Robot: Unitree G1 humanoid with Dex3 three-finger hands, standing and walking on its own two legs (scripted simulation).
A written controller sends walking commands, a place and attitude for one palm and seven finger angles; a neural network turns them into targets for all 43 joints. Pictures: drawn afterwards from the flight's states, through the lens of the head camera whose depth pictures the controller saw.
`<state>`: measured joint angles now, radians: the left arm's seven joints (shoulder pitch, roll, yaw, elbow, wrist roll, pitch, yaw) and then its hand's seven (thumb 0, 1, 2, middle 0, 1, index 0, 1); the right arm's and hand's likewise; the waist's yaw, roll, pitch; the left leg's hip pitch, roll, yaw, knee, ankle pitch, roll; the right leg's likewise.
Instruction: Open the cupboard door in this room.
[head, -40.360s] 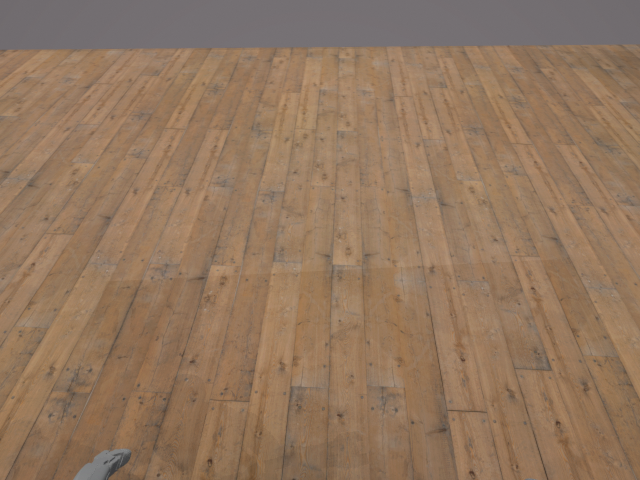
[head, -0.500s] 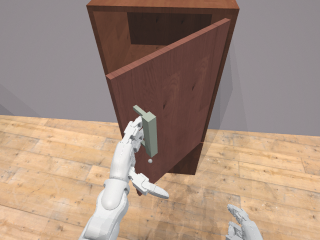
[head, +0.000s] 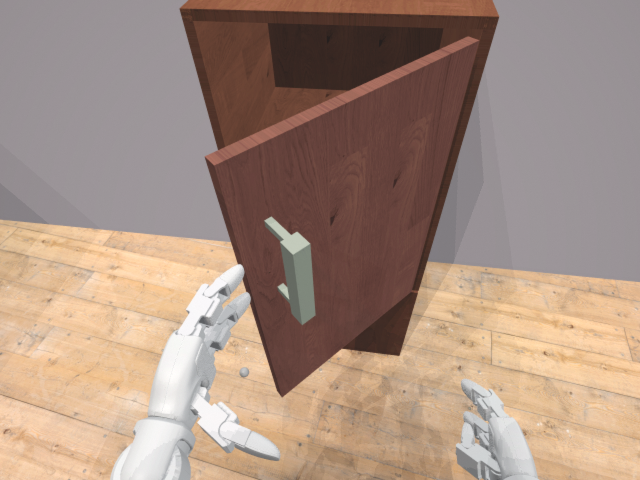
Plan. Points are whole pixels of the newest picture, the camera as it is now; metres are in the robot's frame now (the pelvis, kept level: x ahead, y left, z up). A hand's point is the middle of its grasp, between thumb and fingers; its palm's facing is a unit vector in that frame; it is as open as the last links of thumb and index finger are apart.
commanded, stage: slide the hand sideways off the handle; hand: left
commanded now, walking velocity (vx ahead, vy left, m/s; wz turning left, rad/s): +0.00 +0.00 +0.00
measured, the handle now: (289, 272) +0.34 +0.07 +0.09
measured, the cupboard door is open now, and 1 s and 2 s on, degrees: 48 48 48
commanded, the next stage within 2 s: draw the hand back to the body in 0.16 s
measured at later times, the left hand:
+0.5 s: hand (189, 385) +0.19 +0.14 +0.11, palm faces -0.05 -0.99 -0.10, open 16.3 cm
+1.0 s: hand (87, 372) +0.19 +0.23 +0.14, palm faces +0.27 -0.91 -0.31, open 14.5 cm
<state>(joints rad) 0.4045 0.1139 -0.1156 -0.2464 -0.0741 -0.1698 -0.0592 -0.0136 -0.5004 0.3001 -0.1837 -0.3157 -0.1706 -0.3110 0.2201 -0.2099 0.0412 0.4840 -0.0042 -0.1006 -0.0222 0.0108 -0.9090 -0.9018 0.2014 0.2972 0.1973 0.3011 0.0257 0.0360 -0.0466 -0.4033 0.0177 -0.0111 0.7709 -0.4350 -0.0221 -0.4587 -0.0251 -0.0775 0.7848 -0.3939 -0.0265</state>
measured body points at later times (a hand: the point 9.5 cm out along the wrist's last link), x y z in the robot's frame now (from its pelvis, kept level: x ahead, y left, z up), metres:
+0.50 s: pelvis -0.01 +0.01 +0.00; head -0.01 -0.01 +0.45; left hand +0.19 +0.20 +0.12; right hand +0.17 -0.21 -0.07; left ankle -0.02 +0.14 -0.71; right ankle +0.01 -0.10 -0.71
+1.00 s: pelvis -0.01 +0.03 +0.02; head -0.02 +0.02 +0.47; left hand +0.17 +0.28 +0.16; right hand +0.18 -0.18 -0.05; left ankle -0.02 +0.14 -0.71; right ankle +0.01 -0.10 -0.71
